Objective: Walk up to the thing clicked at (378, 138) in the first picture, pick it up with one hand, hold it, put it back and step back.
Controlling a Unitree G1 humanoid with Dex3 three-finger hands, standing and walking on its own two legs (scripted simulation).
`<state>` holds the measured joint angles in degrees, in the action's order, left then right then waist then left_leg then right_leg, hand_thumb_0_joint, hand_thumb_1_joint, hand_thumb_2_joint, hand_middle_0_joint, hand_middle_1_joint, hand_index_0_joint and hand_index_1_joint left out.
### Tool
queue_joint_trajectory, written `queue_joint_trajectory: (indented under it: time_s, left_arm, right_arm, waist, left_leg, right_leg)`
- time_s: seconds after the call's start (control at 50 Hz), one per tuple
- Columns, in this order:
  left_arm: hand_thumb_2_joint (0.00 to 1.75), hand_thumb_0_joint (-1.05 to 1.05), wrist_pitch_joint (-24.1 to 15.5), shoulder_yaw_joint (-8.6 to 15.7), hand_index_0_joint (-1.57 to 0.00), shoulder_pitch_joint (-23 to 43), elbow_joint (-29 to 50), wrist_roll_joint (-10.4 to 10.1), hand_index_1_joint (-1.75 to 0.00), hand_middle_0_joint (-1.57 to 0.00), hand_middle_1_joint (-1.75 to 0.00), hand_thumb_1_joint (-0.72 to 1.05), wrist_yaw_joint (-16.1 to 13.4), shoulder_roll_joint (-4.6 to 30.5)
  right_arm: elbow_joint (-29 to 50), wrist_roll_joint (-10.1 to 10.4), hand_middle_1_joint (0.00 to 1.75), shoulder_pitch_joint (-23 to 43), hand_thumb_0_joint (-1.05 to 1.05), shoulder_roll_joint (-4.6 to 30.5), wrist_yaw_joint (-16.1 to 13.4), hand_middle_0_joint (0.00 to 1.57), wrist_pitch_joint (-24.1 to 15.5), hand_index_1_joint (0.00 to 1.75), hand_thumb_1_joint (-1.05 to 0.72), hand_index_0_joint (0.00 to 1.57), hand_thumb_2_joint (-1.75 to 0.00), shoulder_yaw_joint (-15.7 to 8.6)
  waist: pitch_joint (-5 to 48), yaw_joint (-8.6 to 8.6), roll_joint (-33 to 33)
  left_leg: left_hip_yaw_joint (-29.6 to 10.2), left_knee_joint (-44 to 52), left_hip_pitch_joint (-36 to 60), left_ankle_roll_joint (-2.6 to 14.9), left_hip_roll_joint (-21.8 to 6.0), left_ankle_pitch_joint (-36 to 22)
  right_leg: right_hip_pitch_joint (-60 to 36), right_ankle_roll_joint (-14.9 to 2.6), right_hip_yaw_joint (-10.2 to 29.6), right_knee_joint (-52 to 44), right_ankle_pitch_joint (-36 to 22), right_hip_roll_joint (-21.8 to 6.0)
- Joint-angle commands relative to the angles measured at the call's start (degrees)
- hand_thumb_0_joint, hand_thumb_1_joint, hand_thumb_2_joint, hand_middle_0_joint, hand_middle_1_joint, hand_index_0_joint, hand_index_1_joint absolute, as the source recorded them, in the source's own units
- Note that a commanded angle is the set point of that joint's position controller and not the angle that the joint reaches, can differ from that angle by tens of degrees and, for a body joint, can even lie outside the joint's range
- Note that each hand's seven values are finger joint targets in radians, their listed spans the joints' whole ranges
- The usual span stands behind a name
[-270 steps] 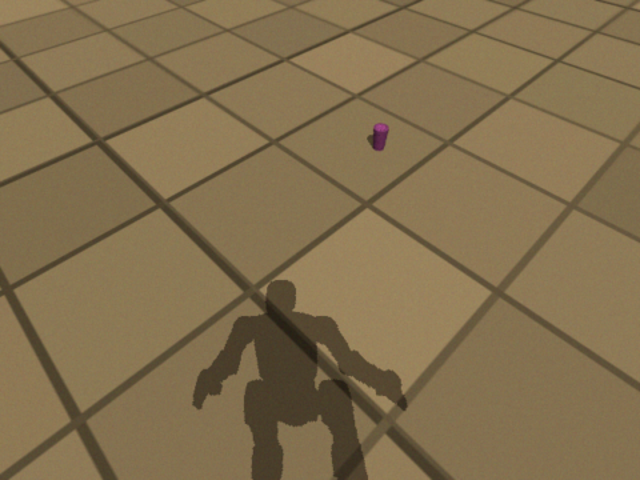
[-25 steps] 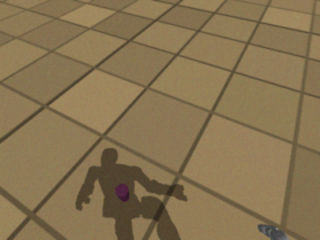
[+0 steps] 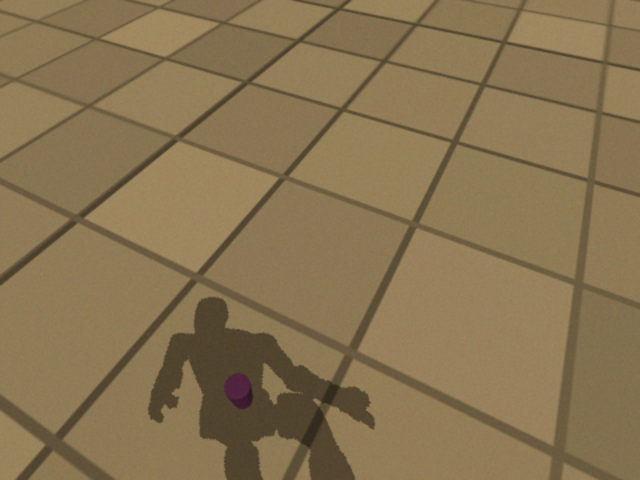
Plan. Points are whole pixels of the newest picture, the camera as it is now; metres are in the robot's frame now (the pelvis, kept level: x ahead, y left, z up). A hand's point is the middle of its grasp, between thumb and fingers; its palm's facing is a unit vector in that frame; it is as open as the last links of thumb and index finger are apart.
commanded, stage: walk up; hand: left
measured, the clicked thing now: (240, 393) +0.45 +0.24 -0.72
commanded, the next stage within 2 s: stand in 0.24 s
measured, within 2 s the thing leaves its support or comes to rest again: neither
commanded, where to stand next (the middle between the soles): +0.07 -0.01 m, yaw -1 degrees
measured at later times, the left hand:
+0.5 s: hand out of the picture +0.09 +0.25 -0.16, palm faces -0.01 -0.94 -0.33, open 7.4 cm
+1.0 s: hand out of the picture +0.10 +0.24 -0.15, palm faces -0.02 -0.94 -0.34, open 7.4 cm
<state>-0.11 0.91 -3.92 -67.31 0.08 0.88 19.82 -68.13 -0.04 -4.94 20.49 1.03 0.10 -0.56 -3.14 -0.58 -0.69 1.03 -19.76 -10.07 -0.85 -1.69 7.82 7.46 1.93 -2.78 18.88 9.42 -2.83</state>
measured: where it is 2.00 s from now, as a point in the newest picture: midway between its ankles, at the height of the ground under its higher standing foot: outside the picture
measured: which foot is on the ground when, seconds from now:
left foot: down 0.00-1.00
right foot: down 0.00-1.00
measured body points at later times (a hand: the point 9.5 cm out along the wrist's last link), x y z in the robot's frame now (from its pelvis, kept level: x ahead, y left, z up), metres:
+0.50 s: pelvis +0.01 +0.00 +0.00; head +0.02 +0.00 +0.45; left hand +0.09 +0.30 -0.13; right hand +0.10 -0.30 -0.13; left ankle +0.03 +0.13 -0.75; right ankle +0.01 -0.14 -0.75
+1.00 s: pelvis +0.02 -0.01 +0.00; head +0.03 -0.01 +0.45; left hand +0.10 +0.29 -0.13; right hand +0.10 -0.31 -0.13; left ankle +0.03 +0.13 -0.75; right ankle +0.01 -0.14 -0.75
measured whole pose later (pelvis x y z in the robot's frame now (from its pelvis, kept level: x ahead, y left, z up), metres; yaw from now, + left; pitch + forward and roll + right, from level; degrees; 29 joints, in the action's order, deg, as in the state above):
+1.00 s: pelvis +0.02 -0.01 +0.00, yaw +0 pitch -2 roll +0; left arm -0.2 0.3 -5.7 -65.0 0.3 0.7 20.0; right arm -66.1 -0.5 -5.0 20.3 0.6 -0.2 -0.4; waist -2.3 -0.4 -0.4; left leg 1.1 -18.2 -7.1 -1.7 -2.2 9.0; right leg 4.9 1.4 -2.7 18.0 11.0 -2.3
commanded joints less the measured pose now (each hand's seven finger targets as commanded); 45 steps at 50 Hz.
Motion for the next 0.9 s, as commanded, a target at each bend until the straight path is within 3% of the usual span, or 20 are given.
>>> queue_joint_trajectory:
  time_s: [0.0,0.2,0.24,0.54,0.62,0.78,0.88]
  left_arm:
    - [0.90,0.00,-1.4,2.1,-0.20,2.8,3.6,0.2,-0.30,-0.20,-0.30,0.90,-1.0,12.4]
    - [0.90,0.00,-1.4,2.2,-0.20,3.4,3.8,0.4,-0.30,-0.20,-0.30,0.90,-1.1,12.2]
    - [0.90,0.00,-1.3,1.8,-0.20,2.3,4.2,0.4,-0.30,-0.20,-0.30,0.90,-1.0,12.0]
    - [0.90,0.00,-1.7,1.6,-0.20,1.1,5.5,0.5,-0.30,-0.20,-0.30,0.90,-1.0,12.2]
    - [0.90,0.00,-1.6,1.5,-0.20,0.9,5.6,0.6,-0.30,-0.20,-0.30,0.90,-1.1,12.3]
    - [0.90,0.00,-1.5,1.6,-0.20,0.3,5.7,0.4,-0.30,-0.20,-0.30,0.90,-1.1,12.4]
    - [0.90,0.00,-1.5,1.6,-0.20,0.5,5.9,0.4,-0.30,-0.20,-0.30,0.90,-1.1,12.6]
  right_arm:
    - [4.3,0.0,0.30,4.0,0.00,11.7,-0.8,0.20,-1.5,0.30,-0.90,0.20,-0.90,-1.8]
    - [4.3,-0.2,0.30,3.8,0.00,11.8,-0.9,0.20,-1.2,0.30,-0.90,0.20,-0.90,-2.1]
    - [4.9,-0.8,0.30,3.1,0.00,11.5,-1.0,0.20,-1.4,0.30,-0.90,0.20,-0.90,-2.0]
    - [5.7,-0.6,0.30,3.6,0.00,11.7,-1.1,0.20,-1.9,0.30,-0.90,0.20,-0.90,-2.1]
    - [5.4,-0.5,0.30,3.4,0.00,11.7,-1.2,0.20,-1.7,0.30,-0.90,0.20,-0.90,-1.9]
    - [5.7,-0.5,0.30,3.1,0.00,11.8,-1.2,0.20,-1.8,0.30,-0.90,0.20,-0.90,-1.9]
    - [5.7,-0.5,0.30,3.2,0.00,11.9,-1.2,0.20,-1.7,0.30,-0.90,0.20,-0.90,-1.8]
  waist:
    - [5.7,0.61,1.0]
    - [5.1,0.11,0.4]
    - [4.8,0.11,0.8]
    - [5.7,0.30,0.5]
    - [4.6,0.33,0.4]
    - [5.5,0.44,0.3]
    - [4.8,0.52,0.8]
  left_leg:
    - [-5.9,3.3,1.8,1.61,-6.0,-3.1]
    - [-5.9,4.1,1.3,1.41,-5.9,-2.0]
    - [-6.0,5.0,1.8,1.06,-6.1,0.6]
    - [-5.0,3.5,4.5,1.01,-6.5,-7.8]
    - [-5.1,4.0,3.6,0.88,-6.3,-4.8]
    - [-4.8,3.5,4.7,1.05,-6.6,-8.2]
    - [-4.8,3.9,4.8,0.82,-6.5,-7.1]
  right_leg:
    - [-0.5,-2.24,5.1,-3.3,-2.6,-5.2]
    - [-1.0,-2.29,4.8,-3.5,-2.4,-5.2]
    - [0.1,-2.14,5.1,-3.7,1.3,-5.1]
    - [-0.8,-2.13,5.0,-3.4,-4.5,-5.4]
    - [-0.8,-2.08,5.1,-3.9,-2.9,-5.4]
    - [-2.0,-2.39,5.0,-3.4,-6.2,-5.6]
    - [-1.3,-2.30,5.0,-4.0,-4.7,-5.4]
